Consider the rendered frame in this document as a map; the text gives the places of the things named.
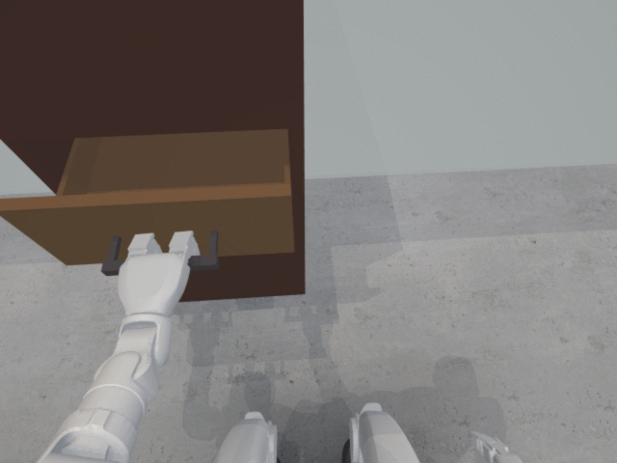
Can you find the robot left hand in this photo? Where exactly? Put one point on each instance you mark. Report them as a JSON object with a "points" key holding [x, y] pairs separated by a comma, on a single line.
{"points": [[151, 281]]}

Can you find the cabinet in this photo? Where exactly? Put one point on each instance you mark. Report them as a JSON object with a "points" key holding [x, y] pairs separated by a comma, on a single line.
{"points": [[102, 68]]}

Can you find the left robot thigh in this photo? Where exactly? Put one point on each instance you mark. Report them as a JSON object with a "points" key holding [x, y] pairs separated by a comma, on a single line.
{"points": [[249, 441]]}

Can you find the robot right hand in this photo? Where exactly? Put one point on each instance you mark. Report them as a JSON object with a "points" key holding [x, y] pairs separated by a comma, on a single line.
{"points": [[493, 450]]}

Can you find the drawer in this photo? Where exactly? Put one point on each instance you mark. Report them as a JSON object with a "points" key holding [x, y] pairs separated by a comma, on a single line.
{"points": [[234, 182]]}

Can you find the robot left forearm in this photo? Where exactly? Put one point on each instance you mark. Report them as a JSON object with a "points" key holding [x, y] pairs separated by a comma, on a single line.
{"points": [[105, 423]]}

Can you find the handle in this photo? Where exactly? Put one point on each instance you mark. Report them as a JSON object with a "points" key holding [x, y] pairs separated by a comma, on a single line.
{"points": [[111, 266]]}

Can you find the left robot shin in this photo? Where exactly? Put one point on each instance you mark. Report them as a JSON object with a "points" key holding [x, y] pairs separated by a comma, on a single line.
{"points": [[254, 415]]}

